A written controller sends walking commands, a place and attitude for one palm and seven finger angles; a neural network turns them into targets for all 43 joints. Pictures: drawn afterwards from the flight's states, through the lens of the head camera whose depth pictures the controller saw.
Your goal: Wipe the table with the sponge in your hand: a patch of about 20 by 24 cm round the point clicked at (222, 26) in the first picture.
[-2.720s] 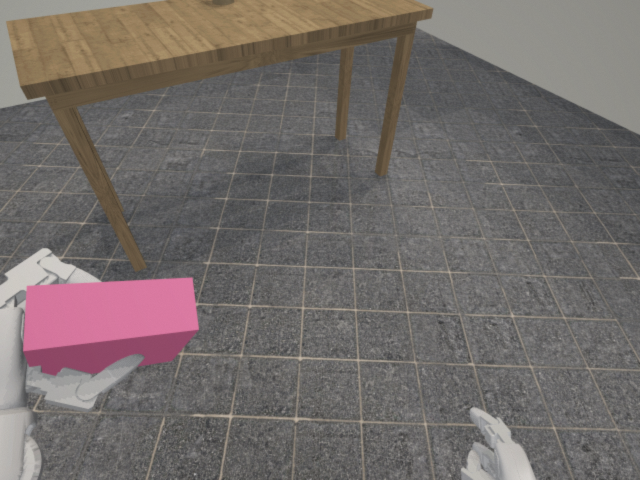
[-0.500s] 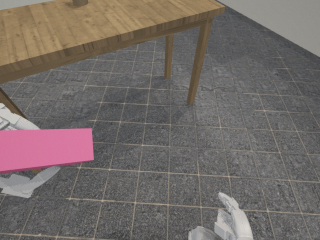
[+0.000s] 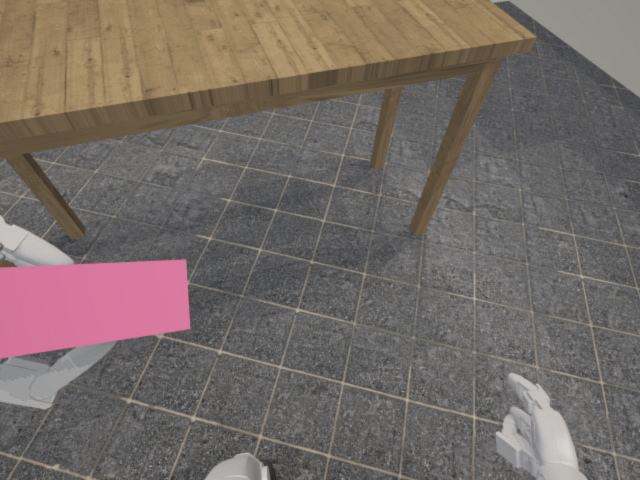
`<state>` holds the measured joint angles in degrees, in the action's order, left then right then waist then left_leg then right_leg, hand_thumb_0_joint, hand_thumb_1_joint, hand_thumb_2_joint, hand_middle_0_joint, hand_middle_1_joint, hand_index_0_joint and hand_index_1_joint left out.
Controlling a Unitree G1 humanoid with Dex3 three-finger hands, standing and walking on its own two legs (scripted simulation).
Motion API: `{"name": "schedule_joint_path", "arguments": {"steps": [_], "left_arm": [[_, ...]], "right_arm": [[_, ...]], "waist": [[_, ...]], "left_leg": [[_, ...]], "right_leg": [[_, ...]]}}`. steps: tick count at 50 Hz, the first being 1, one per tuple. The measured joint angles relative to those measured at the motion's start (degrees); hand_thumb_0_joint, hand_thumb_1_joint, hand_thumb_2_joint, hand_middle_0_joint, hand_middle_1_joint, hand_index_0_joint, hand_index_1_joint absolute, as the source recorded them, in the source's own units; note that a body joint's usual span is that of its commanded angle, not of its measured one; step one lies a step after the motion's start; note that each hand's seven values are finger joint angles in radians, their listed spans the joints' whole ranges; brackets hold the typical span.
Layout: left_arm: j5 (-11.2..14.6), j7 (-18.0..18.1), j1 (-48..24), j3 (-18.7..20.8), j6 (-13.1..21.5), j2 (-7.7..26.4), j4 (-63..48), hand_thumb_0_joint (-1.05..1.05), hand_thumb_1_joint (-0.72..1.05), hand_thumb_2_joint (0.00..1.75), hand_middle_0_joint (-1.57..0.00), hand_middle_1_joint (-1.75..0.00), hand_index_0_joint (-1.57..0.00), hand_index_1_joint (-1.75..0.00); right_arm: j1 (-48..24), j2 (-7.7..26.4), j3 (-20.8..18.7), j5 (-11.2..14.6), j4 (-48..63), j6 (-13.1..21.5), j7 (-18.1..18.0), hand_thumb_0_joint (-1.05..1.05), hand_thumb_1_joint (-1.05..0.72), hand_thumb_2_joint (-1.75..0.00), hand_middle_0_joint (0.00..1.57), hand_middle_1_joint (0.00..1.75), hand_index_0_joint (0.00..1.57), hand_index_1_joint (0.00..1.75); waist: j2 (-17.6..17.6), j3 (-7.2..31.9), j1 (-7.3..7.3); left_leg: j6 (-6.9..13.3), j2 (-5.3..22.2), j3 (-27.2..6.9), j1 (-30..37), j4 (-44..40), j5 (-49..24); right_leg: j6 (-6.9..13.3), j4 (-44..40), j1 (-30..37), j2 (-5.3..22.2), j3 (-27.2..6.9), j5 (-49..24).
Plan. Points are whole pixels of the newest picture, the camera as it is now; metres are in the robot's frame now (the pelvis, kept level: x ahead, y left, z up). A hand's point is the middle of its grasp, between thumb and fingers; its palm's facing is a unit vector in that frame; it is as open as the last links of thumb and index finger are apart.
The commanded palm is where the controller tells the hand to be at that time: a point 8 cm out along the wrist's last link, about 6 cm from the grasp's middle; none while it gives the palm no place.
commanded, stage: walk to a spot facing it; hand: left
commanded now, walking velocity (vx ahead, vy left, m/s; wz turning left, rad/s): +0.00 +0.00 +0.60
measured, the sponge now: (108, 302) +0.23 +0.18 +0.19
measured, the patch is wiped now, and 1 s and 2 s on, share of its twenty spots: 0.00 0.00 0.00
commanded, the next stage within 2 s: none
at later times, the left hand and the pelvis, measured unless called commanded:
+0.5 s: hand (23, 390) +0.17 +0.22 +0.18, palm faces +0.66 -0.62 -0.42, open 9.5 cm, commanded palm +0.10 +0.24 +0.20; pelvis +0.04 -0.08 +0.02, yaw +19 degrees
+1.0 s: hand out of the picture +0.02 +0.21 +0.20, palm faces +0.78 -0.45 -0.43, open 9.6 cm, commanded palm -0.04 +0.22 +0.20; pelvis -0.01 -0.10 +0.02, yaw +36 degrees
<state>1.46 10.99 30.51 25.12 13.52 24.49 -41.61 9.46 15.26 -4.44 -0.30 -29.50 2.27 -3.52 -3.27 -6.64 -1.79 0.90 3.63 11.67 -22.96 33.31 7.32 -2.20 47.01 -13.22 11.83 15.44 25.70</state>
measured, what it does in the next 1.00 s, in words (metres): steps to the right, turning left: right foot, then left foot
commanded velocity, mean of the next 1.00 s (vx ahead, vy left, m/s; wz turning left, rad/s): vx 0.05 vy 0.00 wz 0.60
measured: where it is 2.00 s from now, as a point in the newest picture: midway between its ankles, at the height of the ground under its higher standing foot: outside the picture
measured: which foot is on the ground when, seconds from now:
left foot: down 0.00-0.34, up 0.36-0.68, down 0.70-1.00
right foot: down 0.00-0.00, up 0.02-0.30, down 0.32-0.72, up 0.74-1.00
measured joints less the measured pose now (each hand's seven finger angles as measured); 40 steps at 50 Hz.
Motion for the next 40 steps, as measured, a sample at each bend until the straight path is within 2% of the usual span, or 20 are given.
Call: {"name": "schedule_joint_path", "arguments": {"steps": [1, 3, 5, 8, 11, 15, 16, 17, 19, 22, 24, 26, 28, 32, 34, 35, 36, 37, 38, 40], "left_arm": [[0.26, 0.19, -0.83, 0.62, 0.39, 0.83, 0.34, 0.00, -0.44, 0.98, -0.82, -1.33, -0.81, -1.32], [0.05, -0.68, -3.68, 1.20, 0.52, 2.41, 2.97, 0.00, -0.44, 0.98, -0.82, -1.33, -0.81, -1.32], [0.24, -1.86, -5.84, 1.26, -0.43, 2.90, 5.90, 0.00, -0.44, 0.98, -0.82, -1.33, -0.81, -1.32], [0.95, -2.61, -5.16, 1.15, -2.31, 1.94, 6.92, 0.00, -0.44, 0.98, -0.82, -1.33, -0.81, -1.33], [1.92, -3.15, -1.48, 0.13, -3.19, 0.36, 5.42, 0.00, -0.44, 0.98, -0.82, -1.33, -0.81, -1.33], [2.09, -3.52, 1.53, -1.48, -3.93, -0.93, 4.86, 0.00, -0.44, 0.98, -0.82, -1.33, -0.81, -1.33], [1.91, -3.49, 1.41, -1.58, -4.17, -0.99, 5.19, 0.00, -0.44, 0.98, -0.82, -1.33, -0.81, -1.33], [1.46, -3.47, 0.57, -2.03, -4.36, -1.65, 6.00, 0.00, -0.44, 0.98, -0.82, -1.33, -0.81, -1.33], [0.96, -3.16, -2.02, -3.70, -5.37, -3.40, 8.56, 0.00, -0.44, 0.98, -0.82, -1.33, -0.81, -1.33], [0.42, -2.75, -4.96, -5.65, -6.61, -6.15, 13.61, 0.00, -0.44, 0.98, -0.82, -1.33, -0.81, -1.33], [-0.01, -2.67, -5.53, -6.17, -6.62, -6.89, 16.25, 0.00, -0.44, 0.98, -0.82, -1.33, -0.81, -1.33], [-0.23, -2.60, -5.95, -6.75, -6.50, -6.66, 17.37, 0.00, -0.44, 0.98, -0.82, -1.33, -0.81, -1.33], [-0.30, -2.49, -5.90, -7.25, -6.22, -5.99, 16.45, 0.00, -0.44, 0.99, -0.82, -1.33, -0.81, -1.33], [0.15, -1.88, -3.61, -6.48, -5.16, -3.77, 9.63, 0.00, -0.44, 0.99, -0.82, -1.33, -0.81, -1.33], [0.57, -1.52, -2.15, -5.14, -4.46, -2.55, 5.82, 0.00, -0.44, 0.99, -0.82, -1.33, -0.81, -1.33], [0.94, -1.32, -1.41, -4.23, -4.07, -1.97, 4.15, 0.00, -0.44, 0.99, -0.82, -1.33, -0.81, -1.33], [1.34, -1.13, -1.18, -3.15, -3.62, -1.15, 3.28, 0.00, -0.44, 0.99, -0.82, -1.33, -0.81, -1.33], [1.50, -1.13, -1.45, -2.47, -3.13, -0.52, 3.48, 0.00, -0.44, 0.99, -0.82, -1.33, -0.81, -1.33], [1.16, -1.45, -1.89, -2.10, -2.68, -0.15, 4.34, 0.00, -0.44, 0.99, -0.82, -1.33, -0.81, -1.33], [0.21, -2.46, -2.59, -1.64, -2.69, 0.50, 6.19, 0.00, -0.44, 0.99, -0.81, -1.33, -0.81, -1.33]], "right_arm": [[-0.91, -0.92, -0.46, 0.11, -0.15, 0.15, -0.05, 0.01, -0.90, -0.90, 0.19, 0.30, 0.19, 0.30], [-2.35, -3.22, -0.03, 0.46, -1.36, 0.36, 0.83, 0.01, -0.91, -0.90, 0.19, 0.30, 0.19, 0.30], [-2.80, -5.28, 1.40, 1.06, -2.12, 0.24, 1.83, 0.01, -0.91, -0.90, 0.19, 0.30, 0.19, 0.30], [-1.98, -7.46, 3.42, 1.28, -2.07, 0.54, 3.00, 0.01, -0.90, -0.90, 0.19, 0.30, 0.20, 0.30], [0.13, -8.42, 4.85, 1.20, -1.90, 1.62, 3.51, 0.01, -0.90, -0.90, 0.20, 0.30, 0.20, 0.30], [2.48, -8.14, 5.90, 1.06, -2.78, 2.97, 2.96, 0.01, -0.90, -0.90, 0.20, 0.30, 0.20, 0.30], [2.82, -7.91, 6.06, 1.05, -3.05, 3.14, 2.68, 0.01, -0.90, -0.90, 0.20, 0.30, 0.20, 0.30], [2.74, -7.31, 6.01, 1.07, -3.61, 3.16, 2.40, 0.01, -0.90, -0.90, 0.20, 0.30, 0.20, 0.30], [2.02, -5.88, 5.66, 0.76, -5.90, 2.79, 1.60, 0.01, -0.90, -0.90, 0.20, 0.30, 0.20, 0.30], [1.29, -3.75, 5.03, 0.10, -8.72, 1.96, 0.72, 0.01, -0.90, -0.90, 0.20, 0.30, 0.20, 0.30], [0.74, -2.75, 4.59, -0.13, -9.08, 1.47, -0.04, 0.01, -0.90, -0.90, 0.20, 0.30, 0.20, 0.30], [0.24, -2.06, 4.01, -0.16, -8.44, 1.22, -0.83, 0.01, -0.90, -0.90, 0.20, 0.30, 0.20, 0.30], [-0.03, -1.41, 3.31, -0.31, -7.00, 1.19, -1.39, 0.01, -0.90, -0.90, 0.20, 0.30, 0.20, 0.30], [-0.31, -0.39, 1.81, -0.46, -3.47, 0.74, -1.75, 0.01, -0.90, -0.90, 0.20, 0.30, 0.20, 0.30], [-0.19, 0.02, 1.30, -0.49, -1.78, 0.25, -1.62, 0.01, -0.90, -0.90, 0.20, 0.30, 0.20, 0.30], [-0.09, 0.31, 1.16, -0.46, -0.88, 0.00, -1.50, 0.01, -0.90, -0.90, 0.19, 0.30, 0.20, 0.30], [-0.42, -0.17, 0.97, -0.43, -0.68, -0.12, -1.45, 0.01, -0.90, -0.90, 0.19, 0.30, 0.20, 0.30], [-0.64, -0.99, 0.84, -0.34, -0.82, -0.10, -1.29, 0.01, -0.90, -0.90, 0.19, 0.30, 0.19, 0.30], [-0.56, -1.84, 0.87, -0.18, -1.18, 0.20, -0.81, 0.01, -0.91, -0.90, 0.19, 0.30, 0.19, 0.30], [0.13, -3.57, 1.72, -0.07, -2.21, 1.07, 0.37, 0.01, -0.91, -0.90, 0.19, 0.30, 0.19, 0.30]], "waist": [[0.04, -0.32, -0.27], [0.08, -0.67, -0.44], [0.47, -0.36, -0.69], [1.79, 0.11, -0.77], [3.50, 1.00, 0.00], [5.73, 2.09, 2.45], [5.91, 2.37, 3.27], [6.73, 2.26, 3.93], [7.10, 2.13, 4.50], [5.69, 3.09, 4.49], [4.77, 3.58, 3.32], [3.71, 3.60, 2.05], [2.82, 3.52, 1.11], [1.35, 3.12, 0.35], [0.90, 3.15, 0.15], [0.92, 3.26, 0.06], [-0.20, 2.95, 0.09], [-0.91, 2.53, 0.29], [-0.80, 2.35, 0.49], [0.29, 2.70, 0.26]], "left_leg": [[1.34, 0.05, -0.49, -0.86, 3.07, 0.14], [1.85, 0.04, -2.01, -1.06, 6.32, 5.35], [1.18, -0.03, -3.93, -0.55, 5.41, 6.81], [-0.20, 0.13, -6.79, 0.24, 2.69, 5.09], [-1.06, 0.15, -9.59, 0.44, 1.03, 4.21], [-2.78, -0.03, -13.27, -0.22, 1.54, 4.26], [-3.26, -0.28, -13.95, -0.72, 2.55, 4.70], [-2.94, -0.02, -14.56, -1.40, 4.50, 6.58], [-2.96, -1.39, -14.84, -4.45, 15.44, 15.77], [-4.07, -3.31, -12.18, -7.77, 32.75, 18.06], [-4.76, -3.02, -10.20, -7.57, 36.50, 17.47], [-4.77, -2.26, -8.39, -5.57, 33.39, 17.40], [-4.45, -1.42, -6.89, -2.86, 26.75, 17.92], [-3.59, -0.69, -5.31, 2.80, 12.36, 19.67], [-3.36, -1.08, -5.22, 5.74, 4.84, 16.55], [-3.14, -1.35, -5.20, 7.62, 0.58, 12.61], [-1.74, -2.30, -4.96, 7.83, -0.27, 10.05], [-0.72, -2.79, -5.11, 7.35, 0.91, 9.95], [-0.12, -2.65, -5.78, 6.92, 1.81, 10.42], [0.12, -2.00, -8.25, 6.27, 1.48, 10.22]], "right_leg": [[-0.44, 8.12, -2.81, -0.71, -3.16, 3.90], [-0.93, 20.71, -8.20, -3.92, -8.72, 8.94], [-1.69, 24.12, -12.28, -5.90, -10.51, 8.37], [-2.35, 17.75, -15.11, -6.77, -10.79, 3.85], [-2.73, 7.17, -13.94, -7.21, -10.44, -0.52], [-3.07, -5.50, -7.71, -8.84, -9.55, -3.06], [-2.64, -9.49, -5.48, -9.10, -9.19, -4.95], [-0.64, -11.03, -4.59, -9.48, -8.32, -8.68], [2.41, -9.75, -4.13, -8.50, -6.72, -8.25], [3.41, -11.65, -2.19, -5.95, -5.34, -7.50], [3.20, -14.09, -0.79, -4.81, -4.10, -8.66], [3.29, -15.99, 0.14, -3.86, -2.61, -9.65], [3.39, -16.92, 0.17, -3.25, -1.15, -10.26], [3.32, -15.59, -1.82, -2.49, 1.12, -10.19], [2.93, -13.05, -3.52, -1.88, 2.08, -9.31], [2.59, -10.65, -4.73, -1.44, 2.38, -8.34], [1.99, -7.12, -6.39, -0.20, 1.31, -7.32], [0.81, -2.27, -8.28, -0.40, -1.61, -2.68], [0.07, 3.11, -10.21, -1.87, -4.56, 2.26], [-1.04, 11.40, -13.35, -4.82, -7.76, 5.90]]}}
